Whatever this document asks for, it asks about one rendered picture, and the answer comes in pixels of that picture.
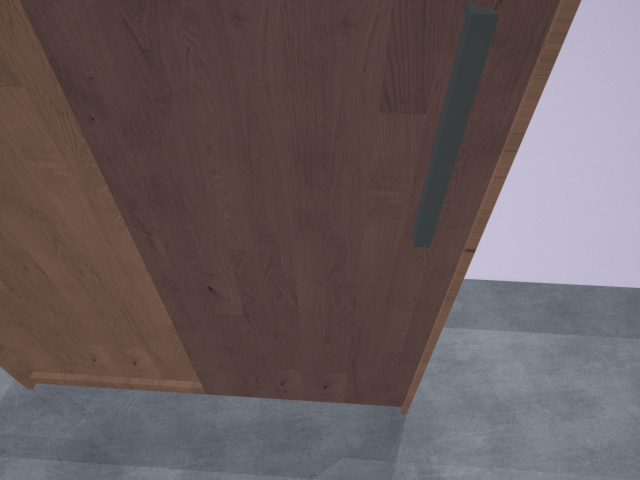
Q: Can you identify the wardrobe door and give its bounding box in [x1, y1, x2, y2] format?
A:
[0, 0, 200, 382]
[20, 0, 560, 407]

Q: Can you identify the handle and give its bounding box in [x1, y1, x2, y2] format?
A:
[412, 2, 499, 247]

